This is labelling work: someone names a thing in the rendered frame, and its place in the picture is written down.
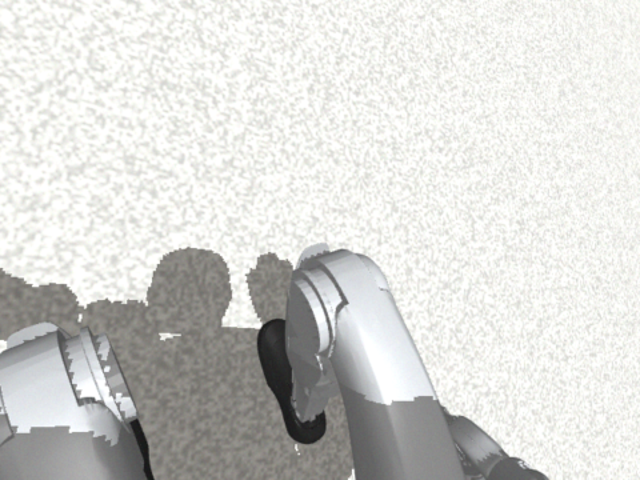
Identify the right robot arm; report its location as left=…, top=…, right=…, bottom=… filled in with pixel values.
left=487, top=457, right=549, bottom=480

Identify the right robot foot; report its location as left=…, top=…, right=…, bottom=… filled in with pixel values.
left=257, top=319, right=326, bottom=444

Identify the left robot foot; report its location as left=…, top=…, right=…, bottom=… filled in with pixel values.
left=130, top=418, right=154, bottom=480

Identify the right robot hand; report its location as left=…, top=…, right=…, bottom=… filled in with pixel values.
left=441, top=406, right=509, bottom=480

